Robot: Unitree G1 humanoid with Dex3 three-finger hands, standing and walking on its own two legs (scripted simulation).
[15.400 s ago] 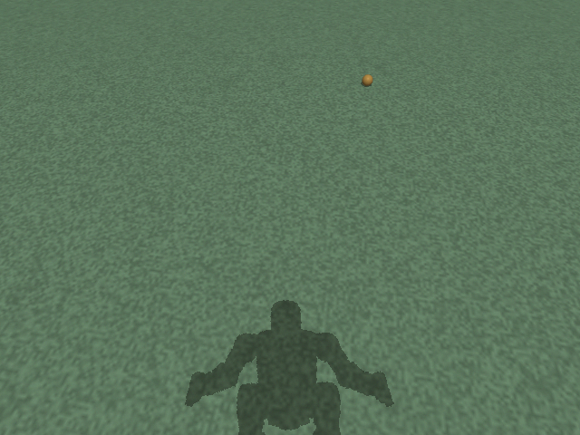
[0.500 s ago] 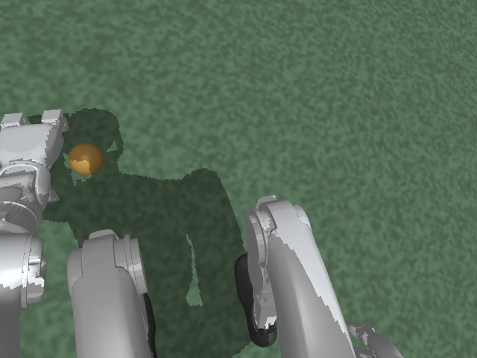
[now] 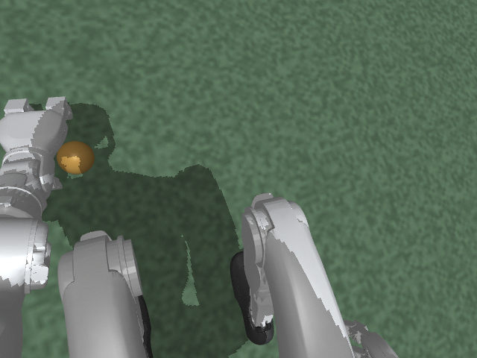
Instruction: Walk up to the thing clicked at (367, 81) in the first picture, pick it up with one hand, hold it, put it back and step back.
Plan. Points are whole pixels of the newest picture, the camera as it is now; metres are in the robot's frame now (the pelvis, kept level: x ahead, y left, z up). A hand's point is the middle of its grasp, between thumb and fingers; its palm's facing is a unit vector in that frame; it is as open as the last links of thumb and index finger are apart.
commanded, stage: approach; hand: left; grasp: from above
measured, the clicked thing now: (76, 157) +0.50 +0.21 -0.29
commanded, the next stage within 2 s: rest palm in 0.42 s
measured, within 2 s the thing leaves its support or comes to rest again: neither
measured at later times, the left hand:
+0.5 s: hand (44, 156) +0.47 +0.23 -0.18, palm faces -0.48 -0.06 -0.88, open 13.8 cm
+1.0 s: hand (75, 161) +0.48 +0.20 -0.25, palm faces -0.45 -0.04 -0.89, open 13.8 cm
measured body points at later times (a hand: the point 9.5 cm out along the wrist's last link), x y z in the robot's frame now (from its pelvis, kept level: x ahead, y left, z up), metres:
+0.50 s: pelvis +0.00 +0.00 +0.00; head +0.25 +0.03 +0.37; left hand +0.49 +0.23 -0.13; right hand +0.01 -0.27 -0.12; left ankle +0.07 +0.13 -0.29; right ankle +0.10 -0.13 -0.29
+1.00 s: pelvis +0.00 +0.00 -0.02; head +0.27 +0.06 +0.33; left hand +0.50 +0.20 -0.19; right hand +0.00 -0.27 -0.10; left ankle +0.07 +0.13 -0.29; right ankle +0.10 -0.13 -0.29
